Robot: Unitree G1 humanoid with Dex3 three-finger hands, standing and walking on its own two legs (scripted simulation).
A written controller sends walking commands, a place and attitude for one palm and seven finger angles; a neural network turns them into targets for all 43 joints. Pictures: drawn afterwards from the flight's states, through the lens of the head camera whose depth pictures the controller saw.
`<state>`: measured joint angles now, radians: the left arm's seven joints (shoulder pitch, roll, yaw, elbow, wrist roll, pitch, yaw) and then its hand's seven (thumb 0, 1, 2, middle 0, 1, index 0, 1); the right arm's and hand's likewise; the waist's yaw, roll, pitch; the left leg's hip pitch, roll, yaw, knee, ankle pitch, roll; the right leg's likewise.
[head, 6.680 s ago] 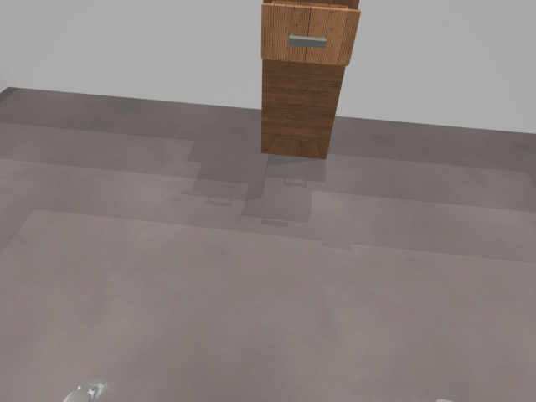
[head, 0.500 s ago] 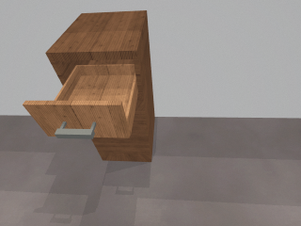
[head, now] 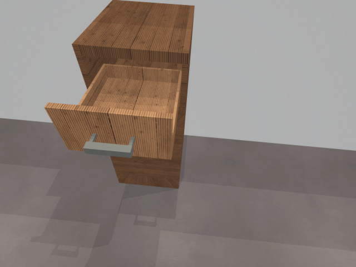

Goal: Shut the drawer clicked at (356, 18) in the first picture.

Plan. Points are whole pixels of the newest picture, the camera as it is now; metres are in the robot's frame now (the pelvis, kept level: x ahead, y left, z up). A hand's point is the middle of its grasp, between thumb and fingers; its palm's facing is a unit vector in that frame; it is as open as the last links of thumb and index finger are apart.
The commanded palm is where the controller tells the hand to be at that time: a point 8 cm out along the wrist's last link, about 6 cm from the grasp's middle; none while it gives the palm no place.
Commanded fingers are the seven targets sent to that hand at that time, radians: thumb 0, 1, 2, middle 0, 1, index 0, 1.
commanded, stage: come to a stop and stand still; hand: left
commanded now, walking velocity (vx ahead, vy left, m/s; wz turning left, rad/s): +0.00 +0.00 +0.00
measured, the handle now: (111, 143) +0.41 +0.23 +0.00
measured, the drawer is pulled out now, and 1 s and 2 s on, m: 0.26 0.26 0.26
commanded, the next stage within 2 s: look again from close up in 0.24 s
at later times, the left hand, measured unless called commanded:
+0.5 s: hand out of the picture +0.01 +0.19 -0.18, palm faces +0.00 -0.98 -0.22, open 7.4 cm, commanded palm none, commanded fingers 0.00 0.90 0.90 -0.20 -0.30 -0.20 -0.30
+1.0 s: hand out of the picture +0.01 +0.15 -0.17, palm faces +0.02 -0.97 -0.22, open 7.3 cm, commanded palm none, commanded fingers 0.00 0.90 0.90 -0.20 -0.30 -0.20 -0.30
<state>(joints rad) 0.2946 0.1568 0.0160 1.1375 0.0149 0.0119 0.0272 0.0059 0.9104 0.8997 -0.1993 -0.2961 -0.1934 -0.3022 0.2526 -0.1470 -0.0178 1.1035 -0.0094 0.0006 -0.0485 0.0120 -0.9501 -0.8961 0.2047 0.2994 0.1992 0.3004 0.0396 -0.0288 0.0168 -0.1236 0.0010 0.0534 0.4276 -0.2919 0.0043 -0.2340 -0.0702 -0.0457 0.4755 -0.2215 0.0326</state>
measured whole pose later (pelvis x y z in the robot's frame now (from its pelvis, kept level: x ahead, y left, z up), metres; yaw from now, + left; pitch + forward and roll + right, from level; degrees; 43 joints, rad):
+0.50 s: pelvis +0.00 +0.01 +0.00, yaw +0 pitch -1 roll +0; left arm 0.26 0.15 -0.02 1.12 0.01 -0.01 0.04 0.01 0.91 0.90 -0.20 -0.30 -0.20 -0.30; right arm 0.32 -0.15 0.00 1.08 -0.02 -0.02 -0.03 0.00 -0.91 -0.90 0.20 0.30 0.20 0.30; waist 0.00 0.03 0.04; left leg -0.15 0.01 0.06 0.50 -0.34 0.02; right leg -0.25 -0.07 -0.04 0.51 -0.25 0.03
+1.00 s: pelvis +0.01 -0.03 +0.00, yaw +0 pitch -1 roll +1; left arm 0.26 0.15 -0.01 1.12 0.01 -0.01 0.03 0.01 0.92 0.90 -0.20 -0.30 -0.20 -0.30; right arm 0.29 -0.17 0.01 1.12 -0.01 -0.02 -0.03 0.00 -0.91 -0.90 0.20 0.30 0.20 0.30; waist 0.00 0.03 0.06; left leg -0.10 0.04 0.05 0.43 -0.31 -0.04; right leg -0.23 -0.03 -0.06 0.52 -0.27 -0.01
